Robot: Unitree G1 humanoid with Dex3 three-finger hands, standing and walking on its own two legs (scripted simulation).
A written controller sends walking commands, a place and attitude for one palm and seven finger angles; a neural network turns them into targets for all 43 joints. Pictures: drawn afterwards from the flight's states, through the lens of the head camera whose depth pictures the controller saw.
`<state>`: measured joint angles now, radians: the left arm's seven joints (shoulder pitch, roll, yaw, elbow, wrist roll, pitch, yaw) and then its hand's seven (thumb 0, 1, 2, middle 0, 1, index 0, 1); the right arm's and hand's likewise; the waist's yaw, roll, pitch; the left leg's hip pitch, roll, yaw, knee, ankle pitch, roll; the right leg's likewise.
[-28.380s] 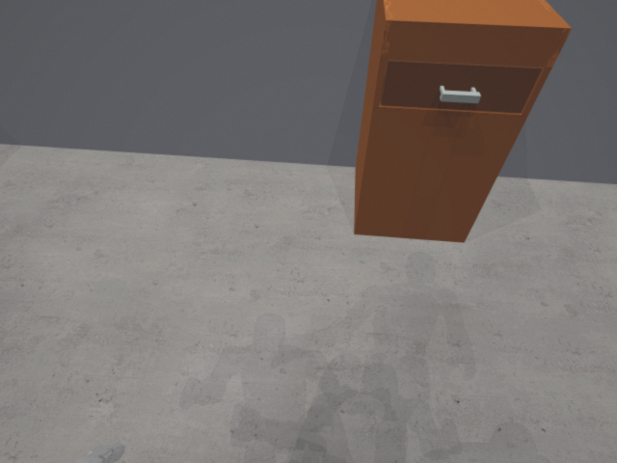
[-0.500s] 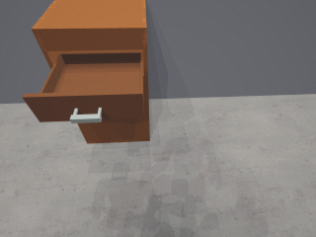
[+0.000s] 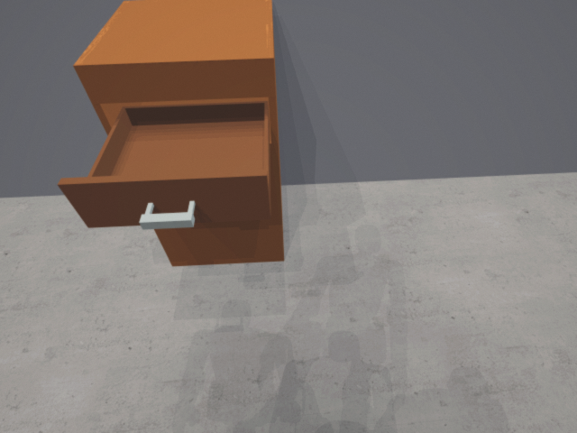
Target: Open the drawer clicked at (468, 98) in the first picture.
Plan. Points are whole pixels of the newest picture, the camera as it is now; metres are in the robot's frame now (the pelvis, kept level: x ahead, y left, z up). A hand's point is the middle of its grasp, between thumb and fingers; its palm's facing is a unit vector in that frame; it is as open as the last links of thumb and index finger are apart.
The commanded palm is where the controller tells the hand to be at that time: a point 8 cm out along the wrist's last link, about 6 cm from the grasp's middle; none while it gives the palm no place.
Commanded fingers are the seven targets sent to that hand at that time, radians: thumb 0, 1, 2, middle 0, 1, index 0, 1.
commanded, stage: let the arm hang, fingers relaxed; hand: left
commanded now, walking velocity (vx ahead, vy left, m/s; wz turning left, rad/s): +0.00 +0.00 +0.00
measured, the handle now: (169, 213) +0.54 +0.29 -0.08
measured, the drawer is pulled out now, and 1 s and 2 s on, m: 0.30 0.30 0.30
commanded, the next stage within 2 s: look to check the result in 0.32 s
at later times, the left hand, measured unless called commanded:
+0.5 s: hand out of the picture +0.03 +0.18 -0.17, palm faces +0.02 -0.97 -0.24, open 7.3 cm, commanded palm none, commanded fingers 0.00 0.90 0.90 -0.20 -0.30 -0.20 -0.30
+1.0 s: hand out of the picture +0.07 +0.19 -0.16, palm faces +0.02 -0.96 -0.28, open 7.3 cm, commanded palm none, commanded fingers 0.00 0.90 0.90 -0.20 -0.30 -0.20 -0.30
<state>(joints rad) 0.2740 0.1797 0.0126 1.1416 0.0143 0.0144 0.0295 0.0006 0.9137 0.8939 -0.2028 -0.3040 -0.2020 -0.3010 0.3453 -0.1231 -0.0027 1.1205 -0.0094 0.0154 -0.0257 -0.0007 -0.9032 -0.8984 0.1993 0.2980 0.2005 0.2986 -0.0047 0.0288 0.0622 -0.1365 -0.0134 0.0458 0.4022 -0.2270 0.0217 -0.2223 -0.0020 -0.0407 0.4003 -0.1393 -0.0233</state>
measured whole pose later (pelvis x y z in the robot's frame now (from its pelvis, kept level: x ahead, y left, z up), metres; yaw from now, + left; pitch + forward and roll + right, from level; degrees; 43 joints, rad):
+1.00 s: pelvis +0.02 -0.02 +0.00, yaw +1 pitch -2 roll +0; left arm 0.16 0.22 0.02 1.14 0.01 -0.01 0.02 0.00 0.91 0.89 -0.20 -0.30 -0.20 -0.30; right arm 0.21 -0.22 -0.02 1.12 -0.01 0.01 -0.02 0.00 -0.90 -0.90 0.20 0.30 0.20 0.30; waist 0.00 0.03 0.08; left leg -0.07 0.02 0.03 0.32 -0.22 -0.01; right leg -0.16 0.03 -0.06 0.34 -0.14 -0.05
